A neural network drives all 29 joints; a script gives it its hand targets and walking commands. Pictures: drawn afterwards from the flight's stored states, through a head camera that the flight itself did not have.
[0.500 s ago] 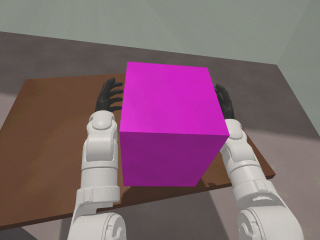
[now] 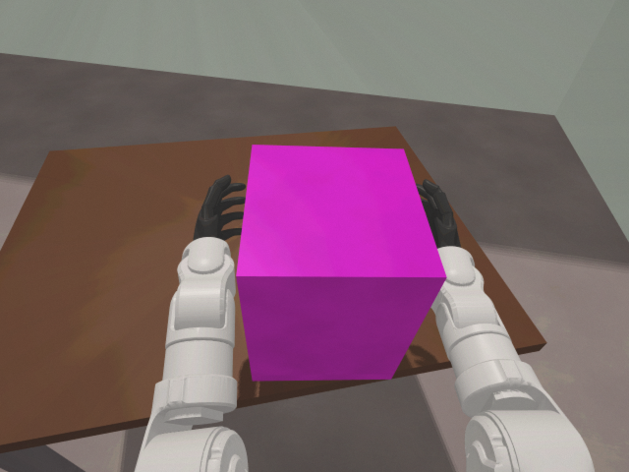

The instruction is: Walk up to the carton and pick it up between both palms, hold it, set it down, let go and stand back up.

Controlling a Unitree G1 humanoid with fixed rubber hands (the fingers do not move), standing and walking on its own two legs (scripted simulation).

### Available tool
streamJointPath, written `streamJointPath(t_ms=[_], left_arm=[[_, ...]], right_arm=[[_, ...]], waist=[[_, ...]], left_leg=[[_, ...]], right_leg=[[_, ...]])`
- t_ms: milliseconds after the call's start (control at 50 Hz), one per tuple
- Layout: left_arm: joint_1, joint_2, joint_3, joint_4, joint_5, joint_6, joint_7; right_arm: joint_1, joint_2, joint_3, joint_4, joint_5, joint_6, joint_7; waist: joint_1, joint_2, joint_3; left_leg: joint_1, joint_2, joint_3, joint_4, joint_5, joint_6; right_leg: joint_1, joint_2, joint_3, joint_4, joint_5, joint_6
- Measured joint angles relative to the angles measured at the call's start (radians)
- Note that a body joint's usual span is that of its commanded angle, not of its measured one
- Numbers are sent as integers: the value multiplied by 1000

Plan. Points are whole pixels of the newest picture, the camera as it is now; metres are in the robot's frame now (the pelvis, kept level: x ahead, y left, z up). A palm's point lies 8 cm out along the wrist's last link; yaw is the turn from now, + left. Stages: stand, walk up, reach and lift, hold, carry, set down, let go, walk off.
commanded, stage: set down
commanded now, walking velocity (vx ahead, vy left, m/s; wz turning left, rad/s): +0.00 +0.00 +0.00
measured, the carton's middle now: (325, 268) +0.38 -0.01 +0.07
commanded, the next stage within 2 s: none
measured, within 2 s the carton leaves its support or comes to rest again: rests again in 0.82 s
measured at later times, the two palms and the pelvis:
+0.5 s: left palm (218, 252) +0.38 +0.13 +0.11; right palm (440, 253) +0.38 -0.16 +0.10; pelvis +0.00 +0.00 +0.00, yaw -1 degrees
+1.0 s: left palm (224, 262) +0.38 +0.13 +0.09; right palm (439, 259) +0.38 -0.16 +0.09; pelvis +0.00 +0.00 +0.00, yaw -2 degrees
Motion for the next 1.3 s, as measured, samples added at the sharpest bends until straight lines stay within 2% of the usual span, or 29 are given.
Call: streamJointPath(t_ms=[660, 1040, 1300], left_arm=[[-5, -24, 37, 197, -12, -160, 41], [31, -42, 44, 203, -6, -228, 46], [9, -69, 83, 232, 23, -252, 41]], right_arm=[[-6, 8, -136, 120, -115, -91, 60], [21, 10, -140, 115, -139, -136, 69], [20, 9, -193, 126, -180, -155, 93]], waist=[[33, 15, -48], [41, 20, -53], [53, 20, -52]], left_leg=[[-69, 5, 25, -4, 8, 1], [-83, 6, 32, -1, 4, 3], [-83, 4, 45, -12, 10, 8]], right_leg=[[-82, 4, 24, 5, 13, -2], [-97, 6, 31, 4, 13, 0], [-105, 4, 43, 4, 18, 2]])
